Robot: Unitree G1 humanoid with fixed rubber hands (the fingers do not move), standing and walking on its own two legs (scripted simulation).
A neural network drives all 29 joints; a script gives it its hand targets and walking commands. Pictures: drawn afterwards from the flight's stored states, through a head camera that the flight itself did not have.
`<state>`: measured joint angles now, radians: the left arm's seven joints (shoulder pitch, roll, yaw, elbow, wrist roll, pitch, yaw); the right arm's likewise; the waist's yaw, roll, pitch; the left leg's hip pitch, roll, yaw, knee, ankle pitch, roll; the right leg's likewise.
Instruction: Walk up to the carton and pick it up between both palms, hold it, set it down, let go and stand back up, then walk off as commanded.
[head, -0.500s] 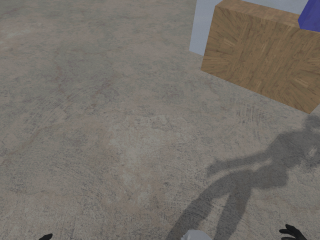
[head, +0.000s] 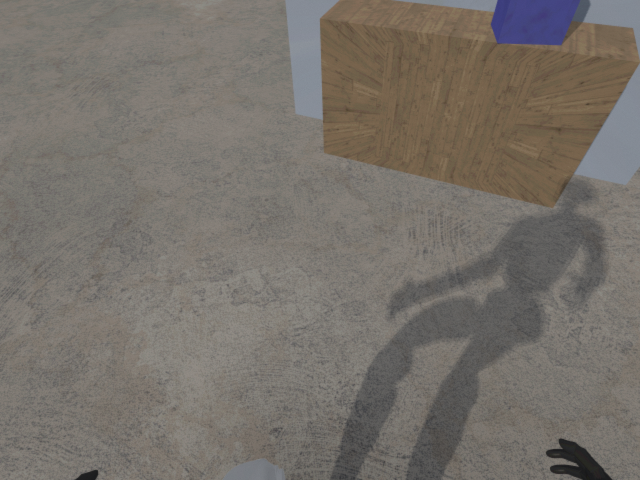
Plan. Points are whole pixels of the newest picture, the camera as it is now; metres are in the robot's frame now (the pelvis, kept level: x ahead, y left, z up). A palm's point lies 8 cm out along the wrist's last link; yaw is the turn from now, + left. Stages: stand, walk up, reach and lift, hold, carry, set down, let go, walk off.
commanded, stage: walk up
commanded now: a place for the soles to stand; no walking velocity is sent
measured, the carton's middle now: out of the picture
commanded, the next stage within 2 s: none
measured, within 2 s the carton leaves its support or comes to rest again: neither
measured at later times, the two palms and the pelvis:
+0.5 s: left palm (156, 354) +0.32 +0.27 -0.09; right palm (603, 390) +0.23 -0.37 -0.07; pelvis +0.19 -0.03 +0.01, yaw -7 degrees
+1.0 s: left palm (240, 262) +0.50 +0.16 -0.10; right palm (614, 294) +0.39 -0.47 -0.08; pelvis +0.36 -0.13 -0.01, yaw -12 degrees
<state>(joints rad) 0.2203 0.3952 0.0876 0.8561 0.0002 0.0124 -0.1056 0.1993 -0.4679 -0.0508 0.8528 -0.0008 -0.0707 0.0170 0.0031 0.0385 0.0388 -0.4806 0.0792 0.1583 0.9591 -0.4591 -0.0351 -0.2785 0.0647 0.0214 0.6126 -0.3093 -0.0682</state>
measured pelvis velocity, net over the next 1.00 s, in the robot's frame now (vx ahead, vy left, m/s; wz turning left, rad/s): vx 0.36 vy -0.13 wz -0.21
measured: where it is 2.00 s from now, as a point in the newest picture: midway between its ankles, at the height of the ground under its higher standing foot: (416, 337)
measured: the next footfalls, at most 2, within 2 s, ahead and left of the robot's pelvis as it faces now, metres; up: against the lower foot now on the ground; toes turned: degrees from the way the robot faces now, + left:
left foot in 0.16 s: +0.21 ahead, +0.08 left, +0.00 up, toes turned +8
right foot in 0.66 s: +0.39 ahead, -0.23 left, +0.00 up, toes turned -9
